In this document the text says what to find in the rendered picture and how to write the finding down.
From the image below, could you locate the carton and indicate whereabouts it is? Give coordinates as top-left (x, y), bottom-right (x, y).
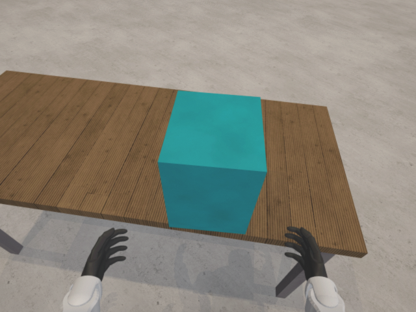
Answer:
top-left (158, 90), bottom-right (267, 234)

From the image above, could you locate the left robot forearm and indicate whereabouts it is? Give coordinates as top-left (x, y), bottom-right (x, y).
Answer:
top-left (60, 276), bottom-right (103, 312)

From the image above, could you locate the right robot hand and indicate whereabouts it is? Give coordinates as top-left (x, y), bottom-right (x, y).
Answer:
top-left (285, 226), bottom-right (328, 281)

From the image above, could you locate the table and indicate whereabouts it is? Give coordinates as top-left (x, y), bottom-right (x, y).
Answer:
top-left (0, 70), bottom-right (368, 298)

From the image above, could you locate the right robot forearm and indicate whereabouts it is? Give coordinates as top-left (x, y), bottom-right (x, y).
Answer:
top-left (305, 276), bottom-right (345, 312)

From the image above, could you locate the left robot hand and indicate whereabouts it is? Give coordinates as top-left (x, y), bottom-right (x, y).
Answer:
top-left (81, 228), bottom-right (129, 281)

